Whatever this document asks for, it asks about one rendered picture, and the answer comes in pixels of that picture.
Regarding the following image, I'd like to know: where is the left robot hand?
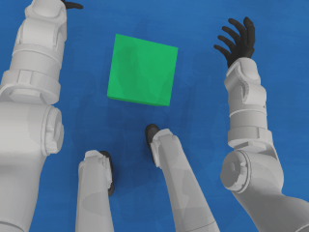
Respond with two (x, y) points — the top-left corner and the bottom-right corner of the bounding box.
(61, 0), (83, 10)

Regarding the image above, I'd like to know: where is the right robot hand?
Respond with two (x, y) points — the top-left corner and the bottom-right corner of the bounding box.
(213, 17), (256, 69)

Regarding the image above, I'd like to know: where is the robot right upper arm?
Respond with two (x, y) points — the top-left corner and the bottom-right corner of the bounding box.
(220, 150), (309, 232)

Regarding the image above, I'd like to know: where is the robot right shin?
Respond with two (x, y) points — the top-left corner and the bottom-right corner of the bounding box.
(153, 129), (182, 146)

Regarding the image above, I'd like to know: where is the right robot forearm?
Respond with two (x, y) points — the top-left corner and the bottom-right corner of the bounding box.
(224, 57), (284, 185)

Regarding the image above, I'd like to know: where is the left robot forearm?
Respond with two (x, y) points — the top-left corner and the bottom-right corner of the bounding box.
(0, 0), (67, 104)

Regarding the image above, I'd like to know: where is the right robot thigh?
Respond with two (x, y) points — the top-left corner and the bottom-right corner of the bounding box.
(150, 133), (220, 232)

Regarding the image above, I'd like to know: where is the robot left upper arm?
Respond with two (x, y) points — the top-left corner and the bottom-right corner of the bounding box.
(0, 101), (65, 232)

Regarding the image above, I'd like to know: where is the carton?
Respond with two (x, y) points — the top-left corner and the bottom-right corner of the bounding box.
(106, 34), (178, 106)

